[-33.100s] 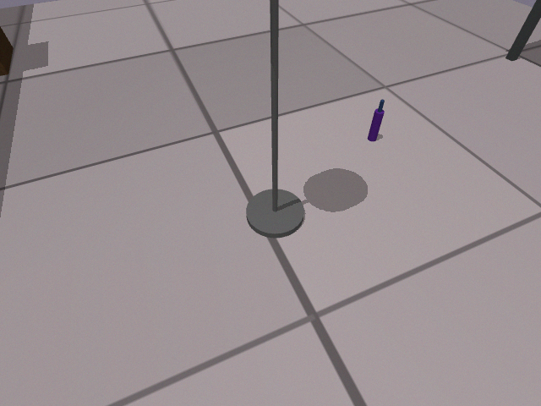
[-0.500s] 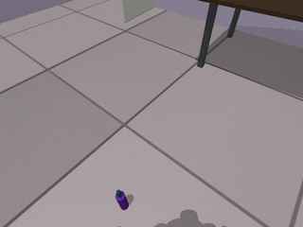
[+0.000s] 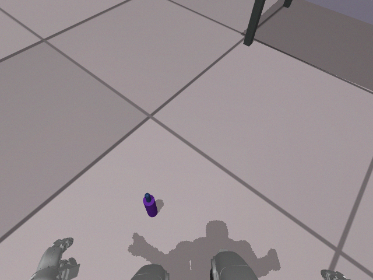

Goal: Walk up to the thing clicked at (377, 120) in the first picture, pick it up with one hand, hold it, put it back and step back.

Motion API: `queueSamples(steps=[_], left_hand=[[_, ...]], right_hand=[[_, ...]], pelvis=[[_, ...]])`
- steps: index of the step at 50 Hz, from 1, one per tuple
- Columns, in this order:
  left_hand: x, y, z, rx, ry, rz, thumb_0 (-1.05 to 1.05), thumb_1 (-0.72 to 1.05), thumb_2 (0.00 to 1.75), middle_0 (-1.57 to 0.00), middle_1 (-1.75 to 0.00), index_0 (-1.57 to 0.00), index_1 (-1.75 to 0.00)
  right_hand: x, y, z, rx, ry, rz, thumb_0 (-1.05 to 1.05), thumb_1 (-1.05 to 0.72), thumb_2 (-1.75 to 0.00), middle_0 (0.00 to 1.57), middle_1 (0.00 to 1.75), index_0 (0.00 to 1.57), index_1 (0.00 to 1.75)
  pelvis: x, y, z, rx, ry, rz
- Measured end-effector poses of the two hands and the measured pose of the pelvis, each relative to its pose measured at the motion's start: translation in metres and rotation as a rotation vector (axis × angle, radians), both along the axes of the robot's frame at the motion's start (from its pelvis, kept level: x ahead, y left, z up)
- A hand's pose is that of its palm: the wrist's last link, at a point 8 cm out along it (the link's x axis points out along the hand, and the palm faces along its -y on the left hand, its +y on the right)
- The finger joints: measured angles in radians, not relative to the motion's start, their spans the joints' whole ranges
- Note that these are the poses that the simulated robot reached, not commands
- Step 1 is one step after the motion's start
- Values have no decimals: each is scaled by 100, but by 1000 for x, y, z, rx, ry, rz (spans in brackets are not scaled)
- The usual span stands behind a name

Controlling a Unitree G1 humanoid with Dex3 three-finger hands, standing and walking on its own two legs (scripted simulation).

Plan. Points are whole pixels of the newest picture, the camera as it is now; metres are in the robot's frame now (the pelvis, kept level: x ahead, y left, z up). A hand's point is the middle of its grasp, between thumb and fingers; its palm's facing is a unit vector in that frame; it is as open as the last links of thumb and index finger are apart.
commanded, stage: step back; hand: left
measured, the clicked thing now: (150, 204) +0.45 +0.15 -0.61
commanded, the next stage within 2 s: none
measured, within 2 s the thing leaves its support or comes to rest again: neither
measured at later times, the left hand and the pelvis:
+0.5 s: hand out of the picture +0.01 +0.24 -0.12, palm faces -0.07 -0.91 -0.41, open 7.3 cm; pelvis -0.10 -0.01 +0.02, yaw -5 degrees
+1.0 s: hand out of the picture -0.15 +0.28 -0.14, palm faces -0.08 -0.92 -0.37, open 7.3 cm; pelvis -0.25 +0.01 +0.02, yaw -5 degrees
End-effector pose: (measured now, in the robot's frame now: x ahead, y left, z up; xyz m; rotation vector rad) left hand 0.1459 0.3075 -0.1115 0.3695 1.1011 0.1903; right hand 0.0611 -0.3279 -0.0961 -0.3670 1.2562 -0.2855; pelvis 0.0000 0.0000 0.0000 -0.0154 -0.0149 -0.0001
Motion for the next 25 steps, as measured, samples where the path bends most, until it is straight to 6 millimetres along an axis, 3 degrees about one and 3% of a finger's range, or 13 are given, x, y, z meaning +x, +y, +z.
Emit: queueSamples(steps=[3, 6, 12, 18, 25], left_hand=[[-1, 1, 0, -6, -25, -1, 0, 90, 90, -20, -30, -21, -30], [-13, -3, 3, -20, -4, -10, 0, 91, 90, -20, -30, -21, -30], [-54, -6, 5, -11, 75, -40, 0, 90, 90, -20, -30, -21, -30], [-92, -13, 6, 28, 80, -47, 0, 90, 90, -20, -30, -21, -30], [-138, -21, 32, 29, 52, -23, 0, 90, 90, -20, -30, -21, -30]], right_hand=[[-26, 12, 5, 0, 52, 4, 0, -91, -90, 21, 30, 20, 30], [-42, 19, 10, -2, 71, -4, 0, -91, -90, 21, 30, 20, 30], [-52, 22, 8, 7, -8, -15, 0, -90, -90, 21, 30, 20, 30], [-63, 8, -11, 39, -74, -15, 0, -90, -90, 21, 30, 20, 30], [-83, 5, -4, 69, -100, -26, 0, -91, -90, 21, 30, 20, 30]], pelvis=[[-12, 2, 6, 1, -7, -4], [-21, 4, 14, -12, 5, -12], [-43, 4, 16, -7, 10, -56], [-73, -7, 4, -4, -12, -86], [-100, -10, 17, 38, -24, -84]])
